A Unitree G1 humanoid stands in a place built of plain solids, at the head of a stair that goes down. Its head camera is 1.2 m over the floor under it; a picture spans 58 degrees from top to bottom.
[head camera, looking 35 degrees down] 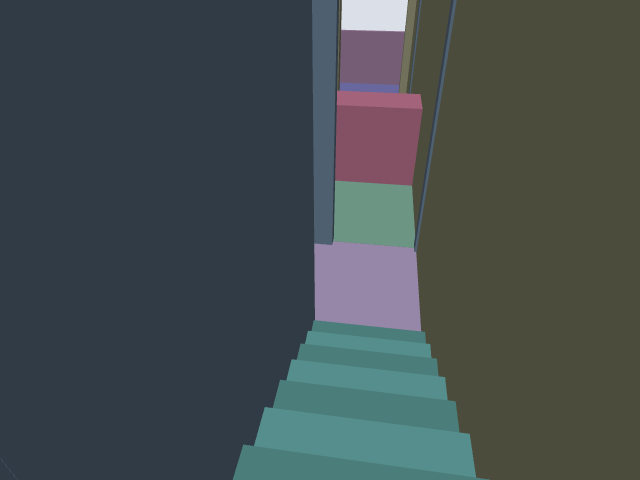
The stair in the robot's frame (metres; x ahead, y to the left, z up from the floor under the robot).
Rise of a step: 0.16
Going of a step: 0.27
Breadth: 0.88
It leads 8 degrees to the right of straight ahead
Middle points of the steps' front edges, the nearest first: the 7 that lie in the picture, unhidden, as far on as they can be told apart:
0.81 -0.15 -0.33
1.08 -0.19 -0.49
1.35 -0.23 -0.66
1.61 -0.27 -0.82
1.88 -0.31 -0.99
2.15 -0.35 -1.15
2.42 -0.38 -1.32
